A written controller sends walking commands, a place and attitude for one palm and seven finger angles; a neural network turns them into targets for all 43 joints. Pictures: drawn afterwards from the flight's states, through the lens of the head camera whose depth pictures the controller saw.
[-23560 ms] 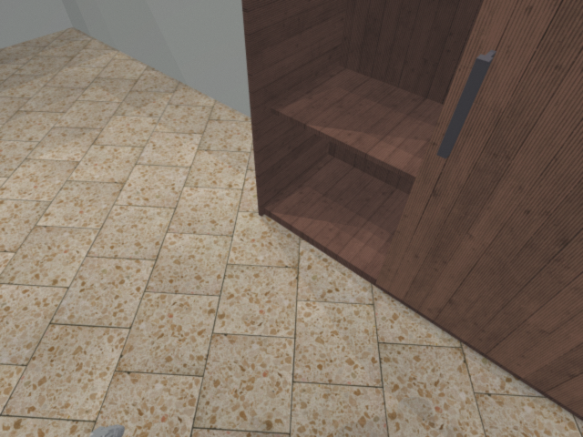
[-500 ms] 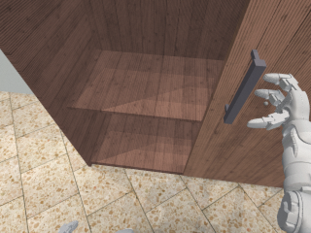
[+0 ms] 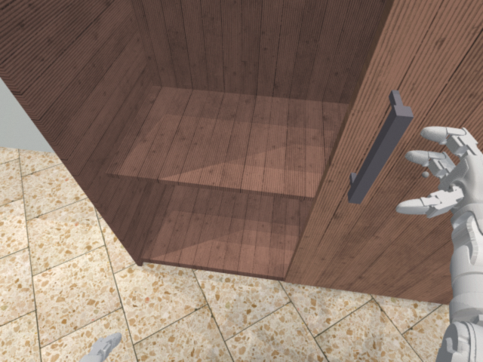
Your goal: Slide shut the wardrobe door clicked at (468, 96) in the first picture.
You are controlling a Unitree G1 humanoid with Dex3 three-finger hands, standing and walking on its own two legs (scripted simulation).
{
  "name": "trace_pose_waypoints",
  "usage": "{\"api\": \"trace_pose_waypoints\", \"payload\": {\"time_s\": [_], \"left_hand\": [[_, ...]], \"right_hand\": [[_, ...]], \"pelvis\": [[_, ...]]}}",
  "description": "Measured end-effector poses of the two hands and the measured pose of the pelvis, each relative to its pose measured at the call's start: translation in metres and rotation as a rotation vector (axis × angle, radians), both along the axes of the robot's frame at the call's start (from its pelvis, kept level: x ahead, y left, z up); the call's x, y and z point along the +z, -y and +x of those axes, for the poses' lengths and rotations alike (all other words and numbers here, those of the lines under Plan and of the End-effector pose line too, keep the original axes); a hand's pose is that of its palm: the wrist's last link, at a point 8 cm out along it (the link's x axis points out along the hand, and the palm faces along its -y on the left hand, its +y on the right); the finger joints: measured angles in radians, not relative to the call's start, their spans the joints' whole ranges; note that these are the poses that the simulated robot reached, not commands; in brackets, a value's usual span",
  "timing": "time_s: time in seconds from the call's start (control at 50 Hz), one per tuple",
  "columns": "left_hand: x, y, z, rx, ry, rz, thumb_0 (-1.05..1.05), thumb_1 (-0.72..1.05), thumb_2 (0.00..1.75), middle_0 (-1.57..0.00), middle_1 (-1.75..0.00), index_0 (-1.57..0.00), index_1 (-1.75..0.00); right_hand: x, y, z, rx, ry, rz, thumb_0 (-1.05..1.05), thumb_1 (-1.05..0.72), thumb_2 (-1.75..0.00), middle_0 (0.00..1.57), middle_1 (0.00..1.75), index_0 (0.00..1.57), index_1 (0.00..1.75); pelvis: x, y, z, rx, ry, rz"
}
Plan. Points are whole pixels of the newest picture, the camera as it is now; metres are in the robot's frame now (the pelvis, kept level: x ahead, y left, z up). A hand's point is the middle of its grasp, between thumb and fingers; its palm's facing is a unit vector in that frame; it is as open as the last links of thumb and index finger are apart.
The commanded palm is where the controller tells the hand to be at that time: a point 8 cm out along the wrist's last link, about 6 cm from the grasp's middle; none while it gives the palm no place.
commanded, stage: move the hooked fingers beside the handle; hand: right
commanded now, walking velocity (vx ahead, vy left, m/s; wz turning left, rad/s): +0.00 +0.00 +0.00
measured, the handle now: (372, 153) +0.46 -0.17 +0.10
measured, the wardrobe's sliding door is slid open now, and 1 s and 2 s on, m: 0.60 0.60 0.60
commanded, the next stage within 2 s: feel for the door with the fingertips in 0.10 s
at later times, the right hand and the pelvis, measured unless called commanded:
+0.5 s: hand (399, 172) +0.41 -0.20 +0.11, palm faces +0.01 +1.00 +0.00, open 14.0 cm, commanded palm +0.39 -0.24 +0.11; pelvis -0.01 -0.01 +0.00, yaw +0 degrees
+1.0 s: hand (395, 167) +0.42 -0.19 +0.11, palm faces +0.05 +1.00 -0.02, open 13.7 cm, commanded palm +0.40 -0.24 +0.11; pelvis -0.01 +0.01 +0.00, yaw +0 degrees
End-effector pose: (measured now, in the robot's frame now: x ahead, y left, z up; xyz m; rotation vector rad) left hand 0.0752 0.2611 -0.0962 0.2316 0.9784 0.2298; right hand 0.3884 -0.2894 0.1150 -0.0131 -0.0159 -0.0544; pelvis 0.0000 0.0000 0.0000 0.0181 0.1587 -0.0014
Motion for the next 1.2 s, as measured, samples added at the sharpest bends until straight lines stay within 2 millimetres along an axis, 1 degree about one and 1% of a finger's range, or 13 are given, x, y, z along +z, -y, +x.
{"api": "trace_pose_waypoints", "payload": {"time_s": [0.14, 0.22, 0.28, 0.4, 0.5, 0.58, 0.64, 0.78, 1.02, 1.2], "left_hand": [[-0.001, 0.006, 0.007, -0.018, 0.013, -0.007, 0.01, 0.91, 0.89, -0.20, -0.30, -0.21, -0.30], [-0.001, 0.009, 0.009, -0.027, 0.021, -0.003, 0.01, 0.91, 0.89, -0.20, -0.30, -0.21, -0.30], [-0.001, 0.011, 0.009, -0.029, 0.026, -0.005, 0.01, 0.91, 0.89, -0.20, -0.30, -0.21, -0.30], [-0.003, 0.014, 0.003, -0.026, 0.018, -0.016, 0.01, 0.91, 0.89, -0.20, -0.30, -0.21, -0.30], [-0.005, 0.014, -0.002, -0.015, 0.012, -0.028, 0.01, 0.91, 0.89, -0.20, -0.30, -0.21, -0.30], [-0.006, 0.013, -0.006, -0.008, 0.007, -0.037, 0.01, 0.91, 0.89, -0.20, -0.30, -0.21, -0.30], [-0.007, 0.012, -0.008, -0.003, 0.003, -0.041, 0.01, 0.91, 0.89, -0.20, -0.30, -0.21, -0.30], [-0.007, 0.006, -0.011, 0.009, -0.002, -0.034, 0.01, 0.91, 0.89, -0.20, -0.30, -0.21, -0.30], [-0.009, -0.008, -0.020, 0.008, -0.041, -0.008, 0.01, 0.91, 0.89, -0.20, -0.30, -0.21, -0.30], [-0.006, -0.008, -0.023, 0.027, -0.027, -0.014, 0.01, 0.91, 0.89, -0.20, -0.30, -0.21, -0.30]], "right_hand": [[-0.005, -0.004, -0.009, 0.019, -0.020, 0.010, -0.01, 0.50, -0.30, 0.30, 1.21, 0.30, 1.21], [-0.009, -0.006, -0.008, 0.007, -0.028, 0.013, -0.01, 0.51, -0.30, 0.30, 1.20, 0.30, 1.20], [-0.005, -0.009, -0.006, 0.009, -0.011, 0.000, -0.02, 0.51, -0.30, 0.30, 1.20, 0.30, 1.20], [0.000, -0.022, 0.001, 0.032, 0.003, 0.013, -0.02, 0.51, -0.30, 0.30, 1.20, 0.30, 1.20], [-0.004, -0.036, 0.004, 0.041, -0.021, 0.012, -0.01, 0.51, -0.30, 0.30, 1.20, 0.30, 1.20], [-0.006, -0.048, 0.003, 0.035, -0.012, 0.010, -0.01, 0.50, -0.30, 0.30, 1.20, 0.30, 1.20], [-0.007, -0.054, 0.003, 0.020, -0.004, 0.014, -0.01, 0.50, -0.30, 0.30, 1.20, 0.30, 1.20], [-0.004, -0.049, 0.007, 0.000, -0.014, -0.024, -0.02, 0.50, -0.30, 0.32, 1.21, 0.31, 1.21], [-0.002, -0.043, 0.011, 0.008, -0.016, -0.003, -0.01, 0.50, -0.30, 0.35, 1.24, 0.36, 1.24], [-0.002, -0.041, 0.006, 0.004, -0.005, 0.011, -0.01, 0.50, -0.30, 0.32, 1.22, 0.32, 1.22]], "pelvis": [[0.000, 0.003, -0.001, -0.009, 0.008, 0.002], [-0.001, 0.004, -0.005, -0.014, 0.011, 0.002], [-0.001, 0.005, -0.006, -0.012, 0.011, 0.002], [-0.001, 0.006, -0.007, -0.012, 0.013, 0.001], [-0.001, 0.006, -0.007, -0.008, 0.012, -0.001], [-0.001, 0.005, -0.007, -0.002, 0.014, -0.004], [-0.001, 0.003, -0.007, 0.001, 0.018, -0.006], [-0.001, -0.002, -0.009, 0.005, 0.021, -0.009], [-0.002, -0.008, -0.012, -0.006, 0.012, -0.007], [-0.001, -0.007, -0.011, 0.005, 0.014, -0.008]]}}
